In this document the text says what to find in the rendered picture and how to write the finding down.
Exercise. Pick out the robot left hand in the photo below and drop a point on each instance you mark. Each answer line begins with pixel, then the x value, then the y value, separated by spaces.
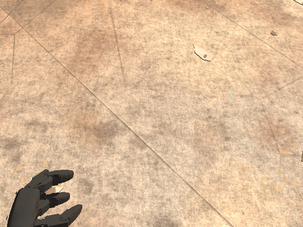
pixel 31 201

